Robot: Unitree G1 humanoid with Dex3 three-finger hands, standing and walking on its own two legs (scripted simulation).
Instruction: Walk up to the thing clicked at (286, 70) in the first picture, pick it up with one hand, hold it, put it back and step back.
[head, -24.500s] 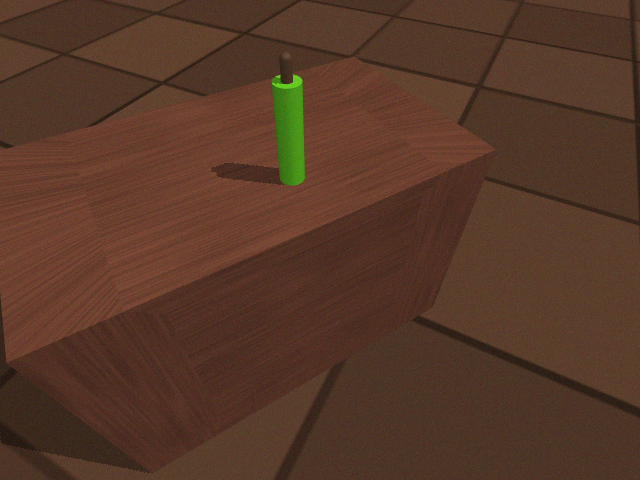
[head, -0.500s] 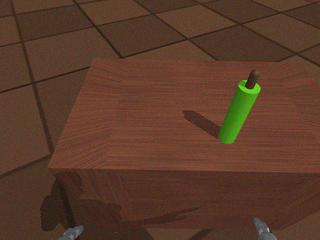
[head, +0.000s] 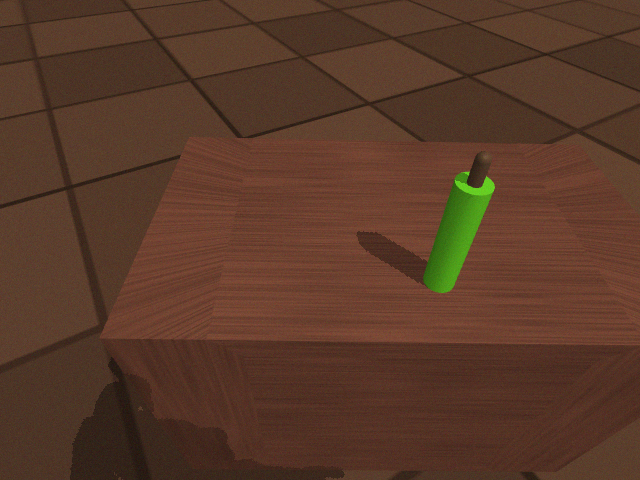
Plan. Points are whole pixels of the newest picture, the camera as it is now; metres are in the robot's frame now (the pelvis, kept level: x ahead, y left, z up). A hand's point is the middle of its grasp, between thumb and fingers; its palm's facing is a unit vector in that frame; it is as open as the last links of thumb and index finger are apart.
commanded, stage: home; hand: right
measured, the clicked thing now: (458, 226) +0.49 -0.20 +0.05
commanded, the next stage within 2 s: stand in 1.26 s
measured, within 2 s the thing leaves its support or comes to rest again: neither
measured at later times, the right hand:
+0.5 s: hand out of the picture +0.06 -0.25 -0.15, palm faces -0.05 +0.93 -0.36, open 17.3 cm
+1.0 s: hand out of the picture +0.07 -0.25 -0.15, palm faces -0.04 +0.93 -0.36, open 17.2 cm
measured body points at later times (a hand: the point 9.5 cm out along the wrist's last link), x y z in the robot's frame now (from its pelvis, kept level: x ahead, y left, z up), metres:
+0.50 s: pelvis -0.01 +0.00 +0.00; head -0.01 +0.01 +0.45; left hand +0.05 +0.31 -0.14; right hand +0.06 -0.30 -0.13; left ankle +0.00 +0.14 -0.75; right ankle +0.00 -0.12 -0.75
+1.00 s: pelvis +0.00 +0.01 +0.00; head +0.00 +0.01 +0.45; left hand +0.06 +0.31 -0.13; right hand +0.07 -0.29 -0.13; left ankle +0.00 +0.14 -0.75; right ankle +0.00 -0.12 -0.75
